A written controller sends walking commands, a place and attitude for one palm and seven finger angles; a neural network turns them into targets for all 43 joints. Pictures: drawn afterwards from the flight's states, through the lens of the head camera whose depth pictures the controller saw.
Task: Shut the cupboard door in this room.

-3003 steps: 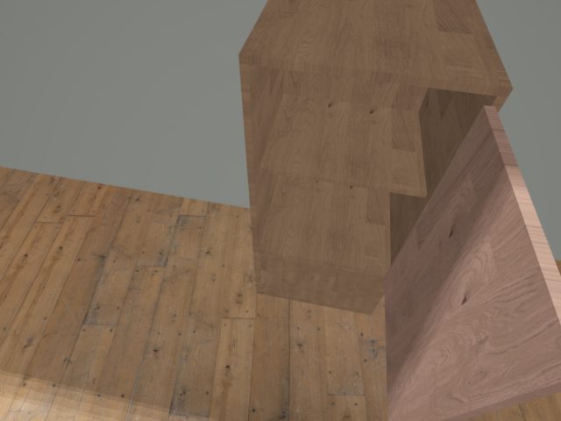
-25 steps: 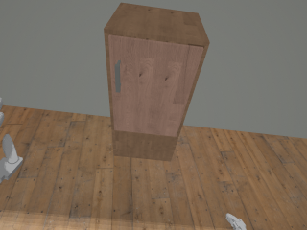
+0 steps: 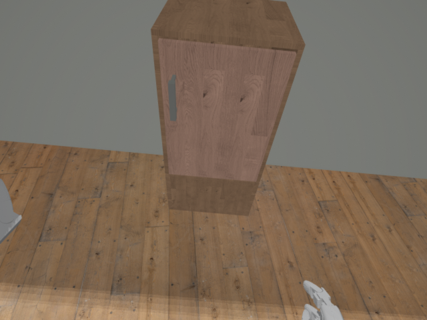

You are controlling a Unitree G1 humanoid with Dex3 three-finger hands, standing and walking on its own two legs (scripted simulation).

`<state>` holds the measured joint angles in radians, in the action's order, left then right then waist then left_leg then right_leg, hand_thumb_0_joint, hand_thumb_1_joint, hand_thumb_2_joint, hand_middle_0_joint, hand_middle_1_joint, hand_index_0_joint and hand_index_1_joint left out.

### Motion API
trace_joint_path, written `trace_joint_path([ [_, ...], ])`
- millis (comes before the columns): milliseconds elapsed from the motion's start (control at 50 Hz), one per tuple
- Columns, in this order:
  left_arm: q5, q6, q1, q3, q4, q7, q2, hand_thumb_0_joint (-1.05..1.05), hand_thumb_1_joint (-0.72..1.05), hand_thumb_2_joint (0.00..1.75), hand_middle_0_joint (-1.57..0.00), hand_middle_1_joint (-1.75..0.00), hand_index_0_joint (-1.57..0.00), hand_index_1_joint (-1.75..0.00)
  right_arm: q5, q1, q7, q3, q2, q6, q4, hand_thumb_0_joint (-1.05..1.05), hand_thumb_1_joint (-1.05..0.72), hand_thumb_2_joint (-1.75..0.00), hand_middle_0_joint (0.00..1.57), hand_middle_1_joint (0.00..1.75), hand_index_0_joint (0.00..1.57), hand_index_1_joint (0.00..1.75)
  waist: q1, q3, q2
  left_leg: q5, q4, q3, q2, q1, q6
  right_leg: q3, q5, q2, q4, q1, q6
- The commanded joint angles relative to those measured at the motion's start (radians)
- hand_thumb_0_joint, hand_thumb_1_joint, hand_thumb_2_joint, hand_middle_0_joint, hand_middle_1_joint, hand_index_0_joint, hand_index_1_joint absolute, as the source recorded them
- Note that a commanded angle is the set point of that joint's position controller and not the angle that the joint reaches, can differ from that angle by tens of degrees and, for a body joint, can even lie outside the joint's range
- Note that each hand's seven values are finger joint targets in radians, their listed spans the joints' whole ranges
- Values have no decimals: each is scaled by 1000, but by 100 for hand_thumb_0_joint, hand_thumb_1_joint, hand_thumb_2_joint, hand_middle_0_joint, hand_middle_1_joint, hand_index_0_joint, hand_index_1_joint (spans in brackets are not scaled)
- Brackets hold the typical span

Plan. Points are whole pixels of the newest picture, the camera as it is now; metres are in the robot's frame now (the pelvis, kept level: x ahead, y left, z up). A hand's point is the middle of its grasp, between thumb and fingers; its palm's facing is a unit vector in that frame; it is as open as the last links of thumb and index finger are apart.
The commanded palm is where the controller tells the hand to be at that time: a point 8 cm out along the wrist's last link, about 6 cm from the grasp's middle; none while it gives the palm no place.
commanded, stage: stop stepping back and stand still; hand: left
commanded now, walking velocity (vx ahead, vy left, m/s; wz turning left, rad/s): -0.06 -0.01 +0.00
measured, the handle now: (173, 98) +0.76 +0.16 -0.01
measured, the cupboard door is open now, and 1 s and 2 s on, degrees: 0 0 0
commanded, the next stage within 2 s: let the arm hang, fingers relaxed in 1.02 s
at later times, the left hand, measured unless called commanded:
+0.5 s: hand (24, 208) +0.22 +0.27 +0.16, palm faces +0.46 -0.78 -0.42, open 7.4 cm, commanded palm +0.16 +0.30 +0.18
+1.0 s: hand out of the picture +0.20 +0.30 +0.16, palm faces +0.45 -0.78 -0.43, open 7.4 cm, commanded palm +0.14 +0.33 +0.18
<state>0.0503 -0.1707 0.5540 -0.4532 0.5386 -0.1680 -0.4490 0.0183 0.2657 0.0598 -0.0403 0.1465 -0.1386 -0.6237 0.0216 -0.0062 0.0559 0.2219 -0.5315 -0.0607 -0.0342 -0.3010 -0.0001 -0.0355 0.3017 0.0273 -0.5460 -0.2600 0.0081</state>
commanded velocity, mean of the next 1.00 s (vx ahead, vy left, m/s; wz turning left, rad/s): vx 0.00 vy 0.00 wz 0.00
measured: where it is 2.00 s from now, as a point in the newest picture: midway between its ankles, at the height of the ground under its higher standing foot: outside the picture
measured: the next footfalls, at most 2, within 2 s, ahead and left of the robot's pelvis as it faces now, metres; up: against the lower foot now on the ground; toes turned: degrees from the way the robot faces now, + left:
none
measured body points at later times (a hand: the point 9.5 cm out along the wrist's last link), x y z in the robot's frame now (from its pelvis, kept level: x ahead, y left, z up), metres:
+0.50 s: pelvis +0.03 +0.00 +0.01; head +0.02 +0.01 +0.46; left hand +0.19 +0.31 +0.19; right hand +0.21 -0.24 -0.06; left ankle +0.04 +0.12 -0.73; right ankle +0.01 -0.09 -0.73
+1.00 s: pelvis +0.01 +0.02 +0.01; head +0.01 +0.03 +0.46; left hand +0.17 +0.34 +0.18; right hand +0.17 -0.21 -0.08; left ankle +0.04 +0.12 -0.73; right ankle +0.01 -0.09 -0.73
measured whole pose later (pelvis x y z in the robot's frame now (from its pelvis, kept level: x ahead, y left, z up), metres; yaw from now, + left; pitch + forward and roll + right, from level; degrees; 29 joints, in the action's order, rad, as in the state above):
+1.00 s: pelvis +0.01 +0.02 +0.01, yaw +2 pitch +1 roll -1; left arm 0.06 -0.16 0.55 -0.39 0.43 -0.17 -0.39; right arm 0.00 0.25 0.08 -0.02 0.20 -0.08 -0.62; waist 0.01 -0.03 -0.01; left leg 0.19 -0.44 -0.04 -0.01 -0.26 0.03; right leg -0.06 0.21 0.01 -0.37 -0.18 0.00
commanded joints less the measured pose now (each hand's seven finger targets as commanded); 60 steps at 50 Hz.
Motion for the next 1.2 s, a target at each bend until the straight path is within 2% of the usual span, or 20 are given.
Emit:
trace_joint_path([
  [0, 0, -59, -34, -111, 115, -12, -142, 0, 90, 90, -20, -30, -20, -30, -12, -92, 6, 67, 179, -38, 136, 0, -90, -90, 20, 30, 20, 30, -7, -62, -191, 112, 193, 108, -123, -120, 18, 52, -104, -26, 119, 168, -13],
  [60, 13, -45, 20, -90, 80, -14, -124, 0, 90, 90, -20, -30, -20, -30, -22, -82, 3, 73, 167, -18, 132, 0, -90, -90, 20, 30, 20, 30, -2, -117, -47, 0, 16, 63, -52, -19, 1, 209, -204, -131, 199, 91, -66],
  [80, 14, -42, 14, -87, 90, -17, -129, 0, 90, 90, -20, -30, -20, -30, -24, -84, 2, 73, 161, -11, 129, 0, -90, -90, 20, 30, 20, 30, 0, -128, -12, -14, -21, 57, -39, 0, -2, 234, -234, -163, 214, 79, -80],
  [100, 13, -40, 6, -90, 91, -21, -139, 0, 90, 90, -20, -30, -20, -30, -26, -88, 4, 70, 158, -4, 128, 0, -90, -90, 20, 30, 20, 30, 1, -131, 21, -18, -40, 58, -29, -4, -4, 240, -272, -182, 218, 85, -86],
  [120, 11, -38, -16, -103, 97, -24, -157, 0, 90, 90, -20, -30, -20, -30, -27, -102, 7, 71, 161, -1, 129, 0, -90, -90, 20, 30, 20, 30, 1, -123, 10, -24, -49, 57, -21, -2, -6, 245, -320, -192, 217, 77, -89],
  [140, 9, -39, -14, -90, 96, -25, -147, 0, 90, 90, -20, -30, -20, -30, -29, -106, 11, 68, 155, 4, 127, 0, -90, -90, 20, 30, 20, 30, 1, -127, 21, -44, -41, 60, -22, -3, -4, 217, -383, -194, 191, 103, -87],
  [220, 3, -46, -49, -109, 130, -26, -175, 0, 90, 90, -20, -30, -20, -30, -26, -137, 30, 71, 169, 10, 139, 0, -90, -90, 20, 30, 20, 30, -9, -134, -87, -237, 28, 56, -39, 90, 9, 136, -485, -132, 131, 91, -34],
  [280, 0, -52, -56, -85, 125, -25, -151, 0, 90, 90, -20, -30, -20, -30, -27, -133, 34, 70, 172, 14, 143, 0, -90, -90, 20, 30, 20, 30, -12, -131, -125, -319, 56, 70, -59, 94, 14, 98, -453, -94, 118, 117, -15],
  [360, 4, -57, -54, -69, 98, -20, -133, 0, 90, 90, -20, -30, -20, -30, -30, -132, 32, 76, 177, 13, 151, 0, -90, -90, 20, 30, 20, 30, -14, -105, -105, -242, 76, 75, -53, 76, 10, 109, -362, -91, 157, 109, -20],
  [440, 7, -59, -35, -67, 103, -17, -130, 0, 90, 90, -20, -30, -20, -30, -28, -130, 29, 76, 180, 16, 160, 0, -90, -90, 20, 30, 20, 30, -13, -107, -132, -222, 102, 80, -52, 70, 8, 102, -330, -83, 167, 117, -22],
  [520, 11, -57, -23, -90, 95, -16, -154, 0, 90, 90, -20, -30, -20, -30, -25, -129, 32, 76, 185, 18, 168, 0, -90, -90, 20, 30, 20, 30, -17, -107, -124, -208, 133, 86, -54, 62, 8, 84, -308, -67, 175, 125, -15],
  [680, 7, -53, -75, -44, 88, -14, -116, 0, 90, 90, -20, -30, -20, -30, -24, -129, 30, 69, 182, 13, 163, 0, -90, -90, 20, 30, 20, 30, -14, -77, -121, -54, 171, 91, -41, 46, 11, 85, -175, -62, 229, 100, -13],
  [720, 4, -54, -98, -61, 110, -17, -144, 0, 90, 90, -20, -30, -20, -30, -21, -132, 34, 71, 188, 8, 159, 0, -90, -90, 20, 30, 20, 30, -16, -82, -149, -52, 190, 97, -41, 50, 9, 73, -162, -54, 224, 100, -11],
  [900, 2, -58, -48, -58, 96, -18, -124, 0, 90, 90, -20, -30, -20, -30, -22, -129, 32, 69, 183, 2, 157, 0, -90, -90, 20, 30, 20, 30, -20, -92, -149, -39, 221, 111, -45, 13, 8, 47, -164, -41, 207, 148, -5],
  [1020, 3, -61, -32, -76, 82, -18, -138, 0, 90, 90, -20, -30, -20, -30, -20, -130, 32, 74, 186, 0, 154, 0, -90, -90, 20, 30, 20, 30, -20, -88, -129, -22, 216, 107, -41, 16, 6, 53, -158, -45, 221, 130, -7],
  [1080, 2, -63, -44, -54, 77, -16, -116, 0, 90, 90, -20, -30, -20, -30, -23, -129, 31, 73, 185, 2, 154, 0, -90, -90, 20, 30, 20, 30, -18, -81, -119, -14, 213, 109, -37, 4, 6, 53, -153, -45, 224, 135, -7],
  [1100, -65, 66, -86, 374, -658, 125, 55, 0, 90, 90, -20, -30, -20, -30, -41, -221, -65, 99, 350, -62, -50, 0, -90, -90, 20, 30, 20, 30, 0, 38, -135, -262, 50, 127, -70, -49, 14, -5, -249, -121, 77, -5, -34],
  [1120, -69, 149, -102, 352, -686, 151, 68, 0, 90, 90, -20, -30, -20, -30, -27, -134, -67, 113, 323, -4, -80, 0, -90, -90, 20, 30, 20, 30, -3, -57, -135, -342, 50, 93, -79, 54, 0, 65, -238, -127, 117, -26, -45],
  [1140, -72, 165, -134, 357, -711, 156, 73, 0, 90, 90, -20, -30, -20, -30, -14, -90, -67, 109, 318, 22, -90, 0, -90, -90, 20, 30, 20, 30, -3, -80, -110, -329, 57, 121, -96, 53, 19, 35, -137, -103, 71, -33, -54],
  [1180, -79, 164, -174, 364, -815, 163, 53, 0, 90, 90, -20, -30, -20, -30, -8, -109, -62, 92, 327, 59, -94, 0, -90, -90, 20, 30, 20, 30, -20, -72, -13, -280, 92, 172, -115, -6, 56, 38, -82, -79, 29, 13, -52],
])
